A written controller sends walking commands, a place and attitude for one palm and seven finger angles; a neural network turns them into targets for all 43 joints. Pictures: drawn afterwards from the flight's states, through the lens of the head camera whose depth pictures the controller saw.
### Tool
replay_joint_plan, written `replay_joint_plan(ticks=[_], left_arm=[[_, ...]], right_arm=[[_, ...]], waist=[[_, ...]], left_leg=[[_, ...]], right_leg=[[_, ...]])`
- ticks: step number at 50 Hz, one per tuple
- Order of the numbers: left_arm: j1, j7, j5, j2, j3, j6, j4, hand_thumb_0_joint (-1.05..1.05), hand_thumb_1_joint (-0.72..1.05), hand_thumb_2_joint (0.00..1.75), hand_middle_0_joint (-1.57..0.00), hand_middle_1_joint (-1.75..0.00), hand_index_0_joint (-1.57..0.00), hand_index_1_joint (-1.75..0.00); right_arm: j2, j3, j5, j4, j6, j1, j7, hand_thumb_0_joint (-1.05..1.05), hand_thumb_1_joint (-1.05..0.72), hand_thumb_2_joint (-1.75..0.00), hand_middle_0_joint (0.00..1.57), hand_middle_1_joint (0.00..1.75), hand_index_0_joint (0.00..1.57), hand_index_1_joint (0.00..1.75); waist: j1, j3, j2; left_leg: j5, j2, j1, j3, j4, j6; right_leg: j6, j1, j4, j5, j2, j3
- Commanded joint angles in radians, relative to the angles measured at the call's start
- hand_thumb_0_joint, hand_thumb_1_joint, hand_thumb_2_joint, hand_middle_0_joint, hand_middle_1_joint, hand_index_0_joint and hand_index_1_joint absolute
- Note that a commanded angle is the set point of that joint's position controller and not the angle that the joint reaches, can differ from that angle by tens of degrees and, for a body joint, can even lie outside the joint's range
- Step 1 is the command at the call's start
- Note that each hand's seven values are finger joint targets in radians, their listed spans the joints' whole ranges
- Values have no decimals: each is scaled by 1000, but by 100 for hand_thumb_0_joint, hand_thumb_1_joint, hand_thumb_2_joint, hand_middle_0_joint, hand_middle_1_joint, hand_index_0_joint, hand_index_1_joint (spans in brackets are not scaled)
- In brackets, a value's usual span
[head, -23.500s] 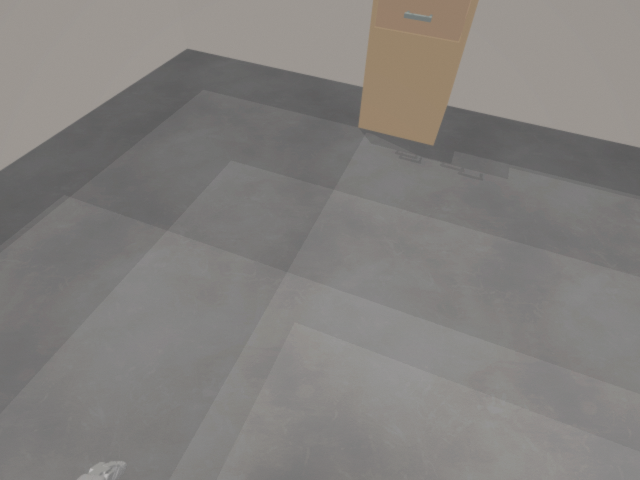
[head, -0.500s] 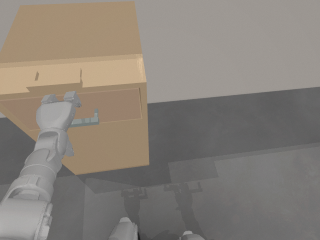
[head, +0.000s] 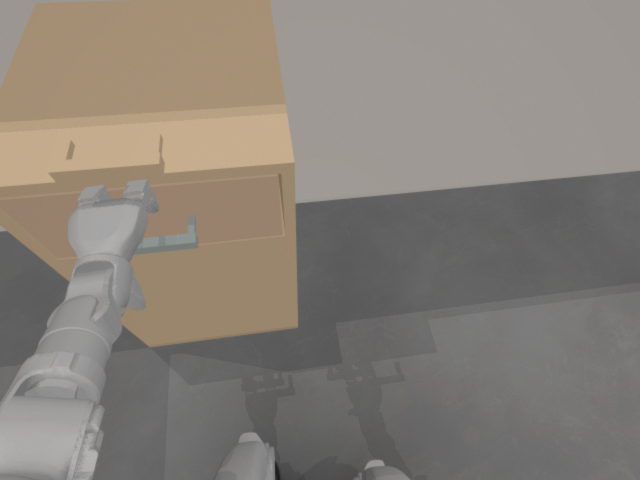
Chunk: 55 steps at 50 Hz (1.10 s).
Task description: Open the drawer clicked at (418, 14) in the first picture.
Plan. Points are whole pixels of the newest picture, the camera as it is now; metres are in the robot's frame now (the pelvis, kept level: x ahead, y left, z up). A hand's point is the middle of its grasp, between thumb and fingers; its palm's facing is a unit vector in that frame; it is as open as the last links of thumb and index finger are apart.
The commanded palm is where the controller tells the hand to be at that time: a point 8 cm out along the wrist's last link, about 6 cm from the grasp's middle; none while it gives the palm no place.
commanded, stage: re-aim the fingers above the handle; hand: left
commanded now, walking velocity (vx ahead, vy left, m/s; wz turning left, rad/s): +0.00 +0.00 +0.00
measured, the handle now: (158, 234) +0.48 +0.25 -0.07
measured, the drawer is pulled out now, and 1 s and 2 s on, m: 0.00 0.00 0.00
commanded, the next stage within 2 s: lower the fingers behind the handle in 1.04 s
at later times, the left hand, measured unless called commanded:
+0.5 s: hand (129, 245) +0.42 +0.26 -0.02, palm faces -0.02 -0.04 -1.00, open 13.8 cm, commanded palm +0.40 +0.26 +0.04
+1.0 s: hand (127, 248) +0.42 +0.26 -0.02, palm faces -0.05 -0.05 -1.00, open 13.8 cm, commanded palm +0.40 +0.26 +0.04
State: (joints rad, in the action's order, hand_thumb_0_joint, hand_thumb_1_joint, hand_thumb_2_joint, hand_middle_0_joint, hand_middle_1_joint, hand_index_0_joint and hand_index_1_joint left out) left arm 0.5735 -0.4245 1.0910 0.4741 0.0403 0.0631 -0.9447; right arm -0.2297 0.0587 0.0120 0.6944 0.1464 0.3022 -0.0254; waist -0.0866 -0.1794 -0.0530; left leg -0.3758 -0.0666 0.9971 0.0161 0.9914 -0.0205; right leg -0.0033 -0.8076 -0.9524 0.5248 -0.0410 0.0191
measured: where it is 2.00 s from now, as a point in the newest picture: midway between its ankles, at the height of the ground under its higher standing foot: outside the picture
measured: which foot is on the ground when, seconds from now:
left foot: down 0.00-1.00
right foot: down 0.00-1.00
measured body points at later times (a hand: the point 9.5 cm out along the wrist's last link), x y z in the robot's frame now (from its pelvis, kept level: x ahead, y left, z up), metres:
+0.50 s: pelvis -0.01 +0.00 +0.00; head +0.09 +0.01 +0.44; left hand +0.42 +0.26 +0.04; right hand +0.05 -0.26 -0.13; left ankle +0.04 +0.11 -0.67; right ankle -0.05 -0.13 -0.67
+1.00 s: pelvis +0.00 +0.00 +0.00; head +0.10 +0.01 +0.44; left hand +0.42 +0.26 +0.03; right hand +0.04 -0.28 -0.13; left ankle +0.04 +0.11 -0.67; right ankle -0.05 -0.13 -0.67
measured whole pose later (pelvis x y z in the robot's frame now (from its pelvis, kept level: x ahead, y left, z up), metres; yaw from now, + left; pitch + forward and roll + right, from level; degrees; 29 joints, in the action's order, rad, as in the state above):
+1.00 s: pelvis +0.00 +0.00 +0.00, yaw +0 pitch +22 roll -3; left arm 0.59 -0.42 1.09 0.48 0.04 0.05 -0.95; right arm -0.24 0.07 0.01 0.71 0.14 0.30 -0.03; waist -0.09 -0.18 -0.05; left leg -0.37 -0.07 1.01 0.01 1.00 -0.02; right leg 0.00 -0.82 -0.97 0.53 -0.04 0.03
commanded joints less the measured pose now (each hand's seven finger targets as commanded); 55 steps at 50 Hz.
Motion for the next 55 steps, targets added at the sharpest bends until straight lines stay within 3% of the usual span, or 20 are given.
replay_joint_plan(ticks=[1, 2, 6, 8, 14, 17, 20, 24, 26, 28, 34, 36, 41, 44, 46, 47, 51, 52, 54, 55], left_arm=[[310, -29, -2, 341, 123, -6, 196, 0, -50, 30, -30, -120, -30, -120], [270, -21, -13, 285, 88, -4, 200, 0, -50, 30, -30, -120, -30, -120], [307, 1, -22, 225, 31, 23, 216, 0, -50, 30, -30, -120, -30, -120], [321, 6, -28, 194, 5, 39, 240, 0, -50, 30, -30, -120, -30, -120], [381, -42, 1, 223, 38, 49, 232, 0, -50, 30, -30, -120, -30, -120], [378, -72, 10, 236, 60, 14, 223, 0, -50, 30, -30, -120, -30, -120], [365, -77, 6, 269, 86, -40, 186, 0, -50, 30, -30, -120, -30, -120], [348, -46, -1, 271, 65, -74, 158, 0, -50, 30, -30, -120, -30, -120], [326, -28, -1, 288, 78, -65, 154, 0, -50, 30, -30, -120, -30, -120], [326, -11, -12, 236, 35, -44, 170, 0, -50, 30, -30, -120, -30, -120], [343, -4, -9, 250, 44, 37, 182, 0, -50, 30, -30, -120, -30, -120], [359, -18, 0, 268, 63, 55, 210, 0, -50, 30, -30, -120, -30, -120], [367, -49, -2, 220, 36, 29, 194, 0, -50, 30, -30, -120, -30, -120], [381, -52, -6, 269, 61, -5, 173, 0, -50, 30, -30, -120, -30, -120], [398, -49, 4, 316, 90, -9, 188, 0, -50, 30, -30, -120, -30, -120], [394, -44, 0, 282, 64, -15, 186, 0, -50, 30, -30, -120, -30, -120], [324, -27, -8, 278, 81, -7, 227, 0, -50, 30, -30, -120, -30, -120], [264, -20, -19, 260, 77, -13, 201, 0, -50, 30, -30, -120, -30, -120], [287, -18, -15, 246, 58, -6, 210, 0, -50, 30, -30, -120, -30, -120], [284, -15, -20, 259, 74, 1, 226, 0, -50, 30, -30, -120, -30, -120]], right_arm=[[-171, 51, 1, -66, -5, 107, -18, 0, -90, -90, 20, 30, 20, 30], [-165, 54, 3, -72, -8, 105, -15, 0, -90, -90, 20, 30, 20, 30], [-163, 58, -4, -63, -12, 103, -19, 0, -90, -90, 20, 30, 20, 30], [-161, 62, -2, -59, -18, 104, -18, 0, -90, -90, 20, 30, 20, 30], [-165, 65, 7, -45, -24, 111, -16, 0, -90, -90, 20, 30, 20, 30], [-166, 65, 12, -50, -23, 111, -7, 0, -90, -90, 20, 30, 20, 30], [-172, 56, 11, -56, -14, 108, -1, 0, -90, -90, 20, 30, 20, 30], [-174, 51, 2, -69, -6, 106, -7, 0, -90, -90, 20, 30, 20, 30], [-171, 47, -2, -73, -3, 100, -13, 0, -90, -90, 20, 30, 20, 30], [-164, 48, -5, -79, -8, 97, -17, 0, -90, -90, 20, 30, 20, 30], [-161, 53, -2, -59, -24, 109, -28, 0, -90, -90, 20, 30, 20, 30], [-161, 58, 0, -54, -27, 108, -26, 0, -90, -90, 20, 30, 20, 30], [-161, 64, 2, -46, -30, 115, -13, 0, -90, -90, 20, 30, 20, 30], [-169, 59, 3, -44, -28, 121, -13, 0, -90, -90, 20, 30, 20, 30], [-172, 56, 1, -46, -24, 121, -17, 0, -90, -90, 20, 30, 20, 30], [-170, 57, 4, -46, -25, 119, -18, 0, -90, -90, 20, 30, 20, 30], [-160, 58, 1, -55, -21, 113, -16, 0, -90, -90, 20, 30, 20, 30], [-162, 56, 4, -59, -20, 108, -15, 0, -90, -90, 20, 30, 20, 30], [-161, 57, 1, -58, -18, 102, -18, 0, -90, -90, 20, 30, 20, 30], [-160, 56, 1, -60, -19, 102, -17, 0, -90, -90, 20, 30, 20, 30]], waist=[[27, -416, -58], [26, -400, -67], [-10, -359, -30], [-15, -361, -57], [-11, -350, -87], [9, -408, -123], [22, -415, -101], [14, -394, -40], [23, -398, -32], [7, -355, -33], [-8, -321, -30], [1, -370, -69], [-9, -378, -68], [-3, -378, -58], [7, -432, -62], [-2, -410, -85], [23, -465, -92], [26, -408, -76], [9, -382, -41], [19, -388, -45]], left_leg=[[376, 59, -492, -6, -71, -26], [375, 61, -497, 1, -72, -27], [333, 54, -506, -10, -82, -29], [316, 53, -530, -19, -84, -27], [304, 48, -546, -47, -78, -17], [343, 48, -576, -47, -74, -11], [354, 49, -558, -42, -85, -11], [315, 54, -512, -18, -100, -21], [309, 55, -510, -16, -108, -22], [280, 57, -496, -9, -112, -28], [249, 57, -458, -13, -87, -32], [282, 54, -489, -17, -75, -28], [292, 53, -503, -25, -69, -24], [288, 59, -471, -16, -67, -27], [317, 58, -491, -19, -68, -25], [325, 58, -501, -14, -63, -26], [404, 56, -550, -10, -65, -23], [392, 57, -526, -5, -71, -23], [357, 57, -496, -4, -76, -28], [370, 59, -496, -3, -80, -28]], right_leg=[[29, 41, 120, -430, -54, 18], [31, 48, 126, -434, -56, 21], [26, 4, 147, -385, -56, 22], [30, -29, 149, -344, -55, 25], [42, -110, 121, -284, -57, 41], [46, -102, 105, -293, -59, 47], [45, -56, 111, -313, -61, 48], [33, 13, 141, -336, -58, 35], [30, 25, 147, -339, -56, 29], [29, 23, 166, -328, -55, 24], [30, -13, 155, -307, -52, 15], [32, -34, 138, -319, -51, 14], [33, -65, 127, -308, -56, 25], [33, -23, 129, -330, -56, 21], [30, -7, 120, -355, -55, 18], [33, -13, 123, -364, -56, 19], [32, 28, 120, -437, -58, 21], [35, 39, 127, -434, -60, 25], [29, 39, 139, -426, -57, 19], [31, 56, 138, -438, -54, 19]])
